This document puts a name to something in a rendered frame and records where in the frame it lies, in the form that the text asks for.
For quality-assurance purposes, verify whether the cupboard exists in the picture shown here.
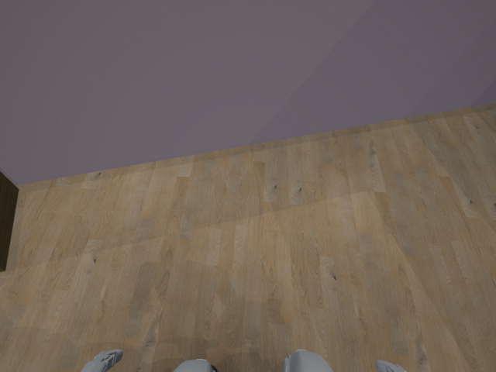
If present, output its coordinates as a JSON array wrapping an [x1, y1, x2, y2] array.
[[0, 171, 19, 272]]

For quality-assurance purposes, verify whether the right robot thigh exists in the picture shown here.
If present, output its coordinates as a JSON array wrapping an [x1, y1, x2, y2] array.
[[283, 351, 334, 372]]

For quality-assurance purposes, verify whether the left robot hand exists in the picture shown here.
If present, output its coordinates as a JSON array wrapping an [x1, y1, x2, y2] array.
[[81, 350, 123, 372]]

